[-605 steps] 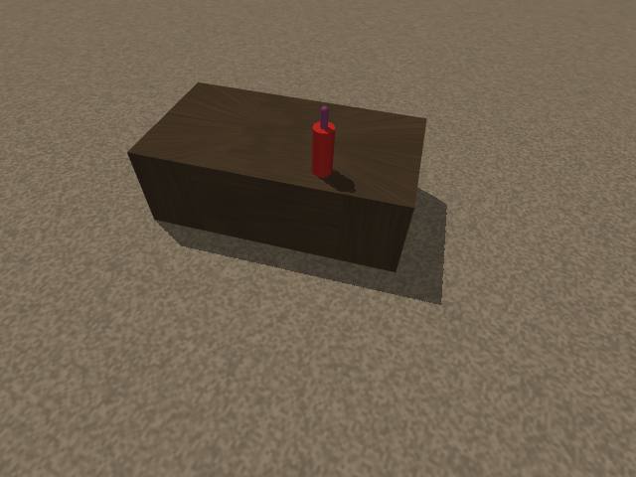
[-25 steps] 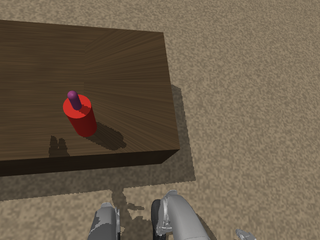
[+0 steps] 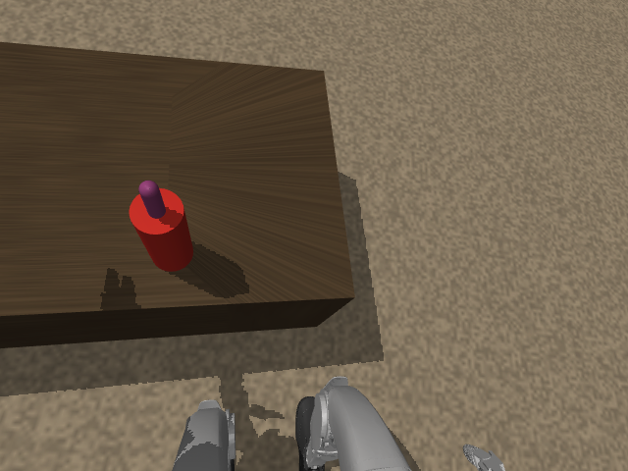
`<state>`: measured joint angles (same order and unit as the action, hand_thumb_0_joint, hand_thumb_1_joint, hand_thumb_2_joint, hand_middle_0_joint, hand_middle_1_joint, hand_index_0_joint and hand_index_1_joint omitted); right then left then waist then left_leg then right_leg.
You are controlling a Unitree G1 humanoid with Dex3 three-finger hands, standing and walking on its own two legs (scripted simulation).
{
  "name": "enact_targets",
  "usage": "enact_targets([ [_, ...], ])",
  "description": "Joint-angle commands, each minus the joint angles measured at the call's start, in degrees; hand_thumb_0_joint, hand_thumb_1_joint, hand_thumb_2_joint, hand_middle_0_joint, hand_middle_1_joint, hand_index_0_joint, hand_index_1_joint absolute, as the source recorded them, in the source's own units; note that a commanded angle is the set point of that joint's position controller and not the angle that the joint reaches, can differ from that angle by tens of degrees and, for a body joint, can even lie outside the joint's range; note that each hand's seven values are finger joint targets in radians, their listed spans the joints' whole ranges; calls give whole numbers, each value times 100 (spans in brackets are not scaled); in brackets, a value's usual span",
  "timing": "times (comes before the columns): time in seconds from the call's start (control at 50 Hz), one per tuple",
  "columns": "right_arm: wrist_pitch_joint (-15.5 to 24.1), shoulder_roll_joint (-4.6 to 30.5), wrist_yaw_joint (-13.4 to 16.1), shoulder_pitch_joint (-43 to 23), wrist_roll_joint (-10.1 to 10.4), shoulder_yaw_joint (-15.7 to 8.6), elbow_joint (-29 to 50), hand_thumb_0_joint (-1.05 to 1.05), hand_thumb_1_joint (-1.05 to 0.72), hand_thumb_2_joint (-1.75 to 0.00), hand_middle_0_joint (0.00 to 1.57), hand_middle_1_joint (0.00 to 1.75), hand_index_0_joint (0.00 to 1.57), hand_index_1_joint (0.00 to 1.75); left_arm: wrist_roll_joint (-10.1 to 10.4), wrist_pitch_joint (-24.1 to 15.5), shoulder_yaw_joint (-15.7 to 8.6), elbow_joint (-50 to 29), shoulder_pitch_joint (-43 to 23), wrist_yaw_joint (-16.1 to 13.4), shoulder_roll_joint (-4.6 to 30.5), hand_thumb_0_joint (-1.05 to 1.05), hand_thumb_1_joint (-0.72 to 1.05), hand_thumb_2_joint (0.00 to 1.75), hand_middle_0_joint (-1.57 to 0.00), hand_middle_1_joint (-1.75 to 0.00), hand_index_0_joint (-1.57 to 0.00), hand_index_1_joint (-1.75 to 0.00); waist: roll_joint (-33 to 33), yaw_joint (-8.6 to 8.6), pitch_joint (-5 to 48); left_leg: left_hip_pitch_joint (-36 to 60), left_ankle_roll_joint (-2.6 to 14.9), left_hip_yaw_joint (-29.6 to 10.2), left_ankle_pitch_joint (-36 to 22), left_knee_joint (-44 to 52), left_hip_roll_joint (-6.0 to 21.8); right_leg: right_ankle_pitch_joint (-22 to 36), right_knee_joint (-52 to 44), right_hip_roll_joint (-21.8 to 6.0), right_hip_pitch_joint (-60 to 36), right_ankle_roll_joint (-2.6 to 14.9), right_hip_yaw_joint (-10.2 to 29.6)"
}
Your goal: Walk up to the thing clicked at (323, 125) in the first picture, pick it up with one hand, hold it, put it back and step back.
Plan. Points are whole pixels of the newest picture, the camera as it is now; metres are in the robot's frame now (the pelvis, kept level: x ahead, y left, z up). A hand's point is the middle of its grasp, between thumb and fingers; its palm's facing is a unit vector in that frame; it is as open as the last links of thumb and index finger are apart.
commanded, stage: go down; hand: left
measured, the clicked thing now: (162, 225) +0.48 +0.17 -0.18
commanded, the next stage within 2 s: approach in 1.72 s
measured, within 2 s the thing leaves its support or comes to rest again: neither
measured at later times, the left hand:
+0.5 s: hand out of the picture +0.45 +0.38 +0.07, palm faces +0.16 -0.99 +0.02, open 17.1 cm
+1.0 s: hand out of the picture +0.46 +0.39 +0.07, palm faces +0.16 -0.99 +0.02, open 17.2 cm
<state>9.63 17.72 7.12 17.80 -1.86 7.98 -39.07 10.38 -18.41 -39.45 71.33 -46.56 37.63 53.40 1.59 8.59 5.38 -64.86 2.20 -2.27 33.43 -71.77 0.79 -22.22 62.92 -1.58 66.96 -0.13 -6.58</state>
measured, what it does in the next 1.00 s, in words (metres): stands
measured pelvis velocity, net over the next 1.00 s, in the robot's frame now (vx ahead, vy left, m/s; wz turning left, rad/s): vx -0.01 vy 0.00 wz -0.01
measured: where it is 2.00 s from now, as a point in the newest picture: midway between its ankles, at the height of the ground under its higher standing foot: outside the picture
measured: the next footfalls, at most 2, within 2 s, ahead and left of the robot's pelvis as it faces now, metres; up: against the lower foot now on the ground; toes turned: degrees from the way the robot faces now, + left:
none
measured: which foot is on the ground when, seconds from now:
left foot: down 0.00-1.00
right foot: down 0.00-1.00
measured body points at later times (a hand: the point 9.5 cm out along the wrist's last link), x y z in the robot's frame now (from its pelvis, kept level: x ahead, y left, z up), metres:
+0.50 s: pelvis +0.00 +0.00 +0.00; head +0.18 +0.05 +0.41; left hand +0.44 +0.43 +0.08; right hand +0.04 -0.27 -0.09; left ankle -0.01 +0.09 -0.63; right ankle +0.06 -0.14 -0.63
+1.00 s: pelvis -0.01 +0.00 +0.00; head +0.17 +0.06 +0.40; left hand +0.44 +0.44 +0.07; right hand +0.04 -0.27 -0.09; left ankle -0.01 +0.09 -0.63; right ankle +0.06 -0.14 -0.63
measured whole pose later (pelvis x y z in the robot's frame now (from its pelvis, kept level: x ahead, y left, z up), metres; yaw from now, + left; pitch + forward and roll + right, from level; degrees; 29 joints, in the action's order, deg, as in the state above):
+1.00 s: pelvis -0.01 +0.00 +0.00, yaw +0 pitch +27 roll -6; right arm 9.2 17.5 7.1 18.3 -2.2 8.9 -38.9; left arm 9.2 -17.8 -39.3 73.0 -50.3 36.7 56.3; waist 1.3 9.6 4.9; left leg -66.9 2.5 -2.4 33.4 -73.1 0.8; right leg -21.6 63.4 -1.4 68.6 -0.4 -6.6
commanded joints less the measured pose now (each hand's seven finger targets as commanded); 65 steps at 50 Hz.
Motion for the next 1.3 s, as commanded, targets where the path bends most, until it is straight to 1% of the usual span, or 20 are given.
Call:
enact_targets([
  [0.0,94,1277,103,1019,28,-425,121,0,-89,-90,20,30,20,30,176,-432,-217,-1241,-1818,24,2213,0,-45,9,-4,-3,-2,-4,-1601,-173,2787,2288,-296,-475,-2892,1005,41,1005,-325,159,-1127,307,305],
  [0.04,92,1269,105,1019,22,-403,136,0,-89,-90,20,30,20,30,163,-466,-313,-1304,-1909,24,2387,0,-44,8,-4,-3,-3,-4,-1656,-168,2967,2280,-290,-454,-2883,968,24,1056,-300,150,-1237,302,320],
  [0.1,84,1298,111,1026,25,-415,148,0,-89,-90,20,30,20,30,191,-445,-350,-1321,-1996,41,2418,0,-44,8,-4,-3,-2,-4,-1743,-198,3163,2499,-308,-480,-2995,963,28,1054,-270,157,-1209,304,317],
  [0.14,82,1299,120,1078,8,-401,105,0,-90,-90,20,30,20,30,204,-448,-366,-1387,-2057,61,2456,0,-43,9,-4,-3,-2,-4,-1799,-164,3365,2641,-332,-506,-3371,877,40,1257,-245,166,-1178,306,296],
  [0.16,79,1282,126,1075,-3,-380,110,0,-90,-90,20,30,20,30,159,-403,-320,-1182,-1915,58,2416,0,-43,9,-4,-3,-2,-4,-1730,-121,3281,2491,-308,-475,-3417,848,26,1350,-249,161,-1287,301,315],
  [0.24,58,1287,124,1091,8,-384,129,0,-89,-90,20,30,20,30,122,-339,-366,-1238,-1794,35,2499,0,-42,10,-4,-3,-2,-5,-1749,-238,3263,2488,-306,-446,-3497,863,10,1402,-253,157,-1336,308,333],
  [0.28,41,1278,112,1188,12,-378,110,0,-90,-90,20,30,20,30,105,-300,-346,-1099,-1670,35,2381,0,-44,10,-4,-4,-2,-5,-1630,-180,3183,2444,-309,-462,-3686,851,19,1541,-278,174,-1361,305,282],
  [0.34,30,1240,107,1157,31,-342,136,0,-90,-90,20,30,20,30,127,-325,-482,-1119,-1603,34,2554,0,-44,9,-4,-4,-3,-5,-1552,-234,3105,2183,-268,-415,-3583,866,-10,1619,-284,158,-1585,291,320],
  [0.48,42,1235,123,1073,61,-373,188,0,-89,-90,20,30,20,30,159,-321,-404,-1053,-1677,31,2469,0,-45,7,-5,-4,-3,-5,-1370,-141,2775,1833,-192,-302,-2611,985,-37,1181,-443,172,-1742,267,416],
  [0.5,57,1224,120,1077,61,-360,175,0,-89,-90,20,30,20,30,159,-309,-327,-941,-1592,47,2322,0,-46,8,-4,-5,-3,-6,-1325,-79,2732,1800,-199,-324,-2727,966,-24,1255,-422,174,-1681,268,382],
  [0.6,76,1256,113,1069,62,-387,166,0,-89,-90,20,30,20,30,149,-353,-234,-1058,-1661,94,2287,0,-47,7,-4,-4,-3,-5,-1485,-107,2784,2119,-247,-390,-2890,957,10,1163,-394,170,-1357,287,340],
  [0.7,82,1279,128,1094,33,-370,76,0,-89,-90,20,30,20,30,178,-437,-337,-1321,-2048,32,2553,0,-47,8,-4,-4,-3,-5,-1783,-128,3053,2413,-279,-434,-3045,901,20,1144,-337,164,-1218,297,320],
  [0.8,70,1262,137,1049,6,-349,81,0,-89,-90,20,30,20,30,82,-383,-239,-1113,-2056,-27,2470,0,-45,9,-4,-3,-3,-4,-1817,-106,2960,2370,-291,-455,-2916,938,32,1050,-305,172,-1128,305,312],
  [0.84,50,1276,136,1100,7,-348,84,0,-89,-90,20,30,20,30,44,-368,-261,-1303,-2185,-61,2614,0,-45,9,-4,-3,-3,-5,-1946,-153,3049,2414,-301,-452,-2959,971,38,1081,-304,166,-1172,309,327],
  [0.94,64,1300,113,1082,25,-365,126,0,-89,-90,20,30,20,30,42,-281,-128,-874,-1944,-52,2297,0,-46,8,-4,-3,-3,-4,-1766,-58,2755,2374,-354,-634,-3002,991,125,969,-256,206,-799,317,219],
  [1.02,58,1291,99,1135,33,-362,156,0,-88,-90,20,30,20,30,98,-339,-185,-1016,-2066,-87,2384,0,-45,8,-4,-3,-3,-4,-1577,-80,2797,2102,-291,-516,-2754,932,71,989,-285,184,-1099,296,286],
  [1.1,47,1265,83,1194,35,-334,135,0,-89,-90,20,30,20,30,103,-334,-299,-1032,-1963,-97,2490,0,-45,9,-4,-4,-2,-5,-1637,-121,3055,2300,-294,-501,-3302,844,56,1289,-233,180,-1183,299,286],
  [1.18,22,1271,76,1172,29,-368,113,0,-89,-90,20,30,20,30,46,-372,-366,-1270,-2011,-104,2651,0,-46,9,-4,-4,-3,-5,-1876,-199,3146,2319,-335,-525,-3116,915,64,1166,-193,175,-1169,319,297],
  [1.24,16,1286,83,1182,43,-384,136,0,-89,-90,20,30,20,30,68,-349,-303,-1235,-2032,-105,2472,0,-44,10,-3,-4,-2,-5,-1860,-132,3049,2448,-346,-539,-3024,961,80,1059,-239,200,-1047,321,284],
  [1.28,11,1261,76,1202,39,-367,143,0,-89,-90,20,30,20,30,84,-344,-354,-1317,-1953,-136,2514,0,-43,10,-4,-4,-2,-5,-1736,-156,3131,2321,-308,-478,-3131,918,35,1199,-290,188,-1320,309,301],
])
